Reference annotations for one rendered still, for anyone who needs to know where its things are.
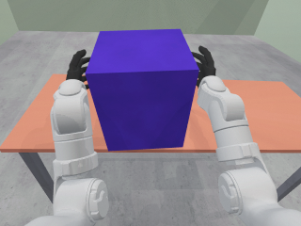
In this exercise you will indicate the right robot hand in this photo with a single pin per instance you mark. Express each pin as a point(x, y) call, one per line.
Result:
point(206, 67)

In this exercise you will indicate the left robot forearm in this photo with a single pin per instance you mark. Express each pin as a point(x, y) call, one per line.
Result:
point(72, 133)

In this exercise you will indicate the robot right upper arm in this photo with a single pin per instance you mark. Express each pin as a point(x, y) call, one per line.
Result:
point(250, 194)

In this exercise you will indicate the robot left upper arm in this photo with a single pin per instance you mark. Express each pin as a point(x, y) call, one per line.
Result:
point(78, 202)

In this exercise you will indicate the table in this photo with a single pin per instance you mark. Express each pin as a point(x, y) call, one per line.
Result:
point(273, 113)

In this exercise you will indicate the left robot hand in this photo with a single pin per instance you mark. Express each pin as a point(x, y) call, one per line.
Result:
point(76, 70)

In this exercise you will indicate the right robot forearm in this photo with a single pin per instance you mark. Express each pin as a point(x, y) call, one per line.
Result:
point(226, 112)

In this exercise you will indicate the carton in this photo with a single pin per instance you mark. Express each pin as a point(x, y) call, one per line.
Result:
point(142, 83)

